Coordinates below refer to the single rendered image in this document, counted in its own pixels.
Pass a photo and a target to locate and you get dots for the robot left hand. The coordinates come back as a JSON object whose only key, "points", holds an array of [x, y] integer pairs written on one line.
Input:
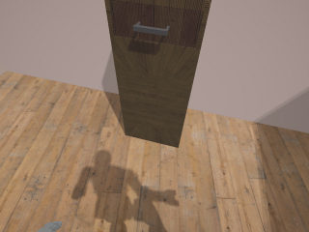
{"points": [[51, 226]]}

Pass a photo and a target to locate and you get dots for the drawer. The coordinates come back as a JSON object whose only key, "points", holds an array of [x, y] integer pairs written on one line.
{"points": [[184, 24]]}

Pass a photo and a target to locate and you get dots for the cabinet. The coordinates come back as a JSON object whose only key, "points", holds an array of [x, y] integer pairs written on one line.
{"points": [[155, 79]]}

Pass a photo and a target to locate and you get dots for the handle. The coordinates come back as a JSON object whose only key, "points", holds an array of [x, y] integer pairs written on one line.
{"points": [[150, 30]]}

